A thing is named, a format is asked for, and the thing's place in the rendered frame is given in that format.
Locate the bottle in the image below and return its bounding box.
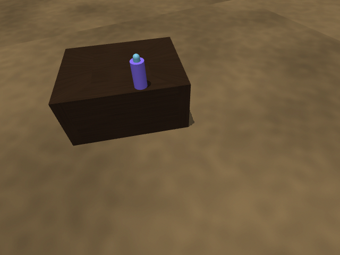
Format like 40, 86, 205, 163
130, 54, 148, 90

